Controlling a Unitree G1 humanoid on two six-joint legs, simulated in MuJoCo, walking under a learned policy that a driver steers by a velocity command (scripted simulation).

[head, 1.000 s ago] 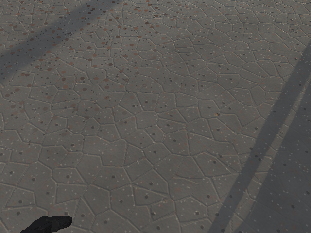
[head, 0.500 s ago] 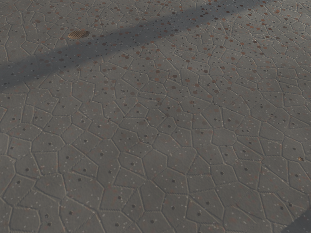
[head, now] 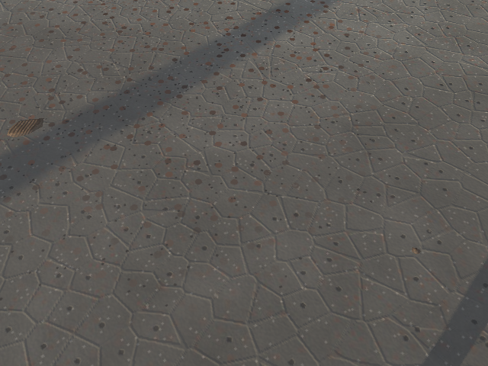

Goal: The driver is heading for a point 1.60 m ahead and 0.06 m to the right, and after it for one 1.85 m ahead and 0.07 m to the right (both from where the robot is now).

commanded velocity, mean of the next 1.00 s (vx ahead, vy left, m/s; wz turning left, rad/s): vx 0.48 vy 0.00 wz -0.02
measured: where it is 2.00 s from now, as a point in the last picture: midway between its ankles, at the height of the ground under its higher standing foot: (252, 187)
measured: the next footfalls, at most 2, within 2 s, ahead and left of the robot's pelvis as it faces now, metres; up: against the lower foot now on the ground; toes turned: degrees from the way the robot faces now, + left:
right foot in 0.10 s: +0.18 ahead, -0.15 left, +0.00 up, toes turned -7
left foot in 0.60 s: +0.56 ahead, -0.04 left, +0.00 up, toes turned -10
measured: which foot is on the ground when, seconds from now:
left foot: down 0.00-0.10, up 0.12-0.58, down 0.60-1.00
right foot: up 0.00-0.08, down 0.10-0.62, up 0.64-1.00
